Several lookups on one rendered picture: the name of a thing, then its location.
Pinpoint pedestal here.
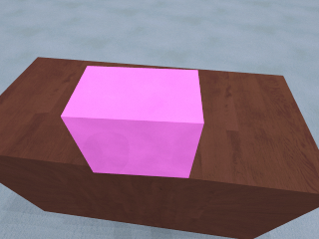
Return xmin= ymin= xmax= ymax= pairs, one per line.
xmin=0 ymin=57 xmax=319 ymax=239

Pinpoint carton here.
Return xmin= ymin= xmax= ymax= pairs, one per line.
xmin=61 ymin=66 xmax=204 ymax=178

